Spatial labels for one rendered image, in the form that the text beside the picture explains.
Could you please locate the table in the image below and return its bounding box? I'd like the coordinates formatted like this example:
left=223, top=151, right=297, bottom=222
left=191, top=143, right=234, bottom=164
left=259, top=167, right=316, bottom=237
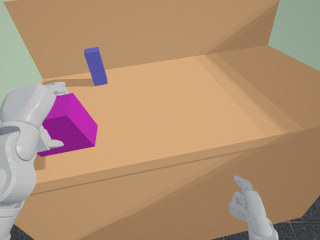
left=3, top=0, right=320, bottom=240

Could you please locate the sponge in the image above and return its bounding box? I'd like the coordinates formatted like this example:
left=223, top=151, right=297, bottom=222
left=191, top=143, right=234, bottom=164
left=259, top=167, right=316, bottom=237
left=37, top=93, right=98, bottom=157

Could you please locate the right robot hand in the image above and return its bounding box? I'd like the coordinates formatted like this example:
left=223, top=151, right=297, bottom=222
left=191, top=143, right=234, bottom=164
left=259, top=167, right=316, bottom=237
left=228, top=175, right=267, bottom=223

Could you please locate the right robot forearm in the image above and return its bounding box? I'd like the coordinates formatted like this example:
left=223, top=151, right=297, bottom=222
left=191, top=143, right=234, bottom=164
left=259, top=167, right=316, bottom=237
left=247, top=215, right=279, bottom=240

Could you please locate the left robot hand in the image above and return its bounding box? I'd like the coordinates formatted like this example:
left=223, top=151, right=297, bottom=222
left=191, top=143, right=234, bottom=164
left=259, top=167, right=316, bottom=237
left=0, top=81, right=69, bottom=153

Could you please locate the left robot forearm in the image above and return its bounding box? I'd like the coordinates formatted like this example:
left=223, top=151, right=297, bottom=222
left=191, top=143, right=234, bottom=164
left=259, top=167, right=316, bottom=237
left=0, top=121, right=41, bottom=240

